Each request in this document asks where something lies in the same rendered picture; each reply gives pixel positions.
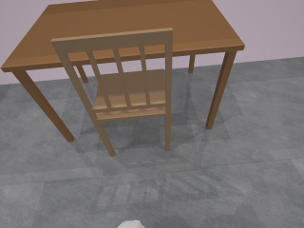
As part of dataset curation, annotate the chair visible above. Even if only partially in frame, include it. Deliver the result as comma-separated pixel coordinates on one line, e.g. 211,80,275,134
50,28,173,157

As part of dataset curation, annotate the table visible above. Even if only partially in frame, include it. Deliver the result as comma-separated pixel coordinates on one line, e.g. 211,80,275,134
0,0,245,143

